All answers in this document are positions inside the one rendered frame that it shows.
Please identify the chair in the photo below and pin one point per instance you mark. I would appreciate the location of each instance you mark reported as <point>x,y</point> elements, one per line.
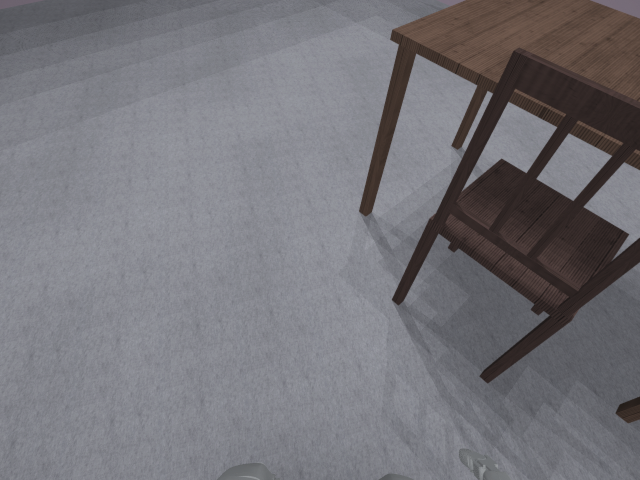
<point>550,249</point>

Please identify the robot right hand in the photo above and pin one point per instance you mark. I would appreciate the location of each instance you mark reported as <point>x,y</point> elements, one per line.
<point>483,467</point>

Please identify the table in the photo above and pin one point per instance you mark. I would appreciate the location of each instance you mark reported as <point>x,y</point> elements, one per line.
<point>475,39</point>

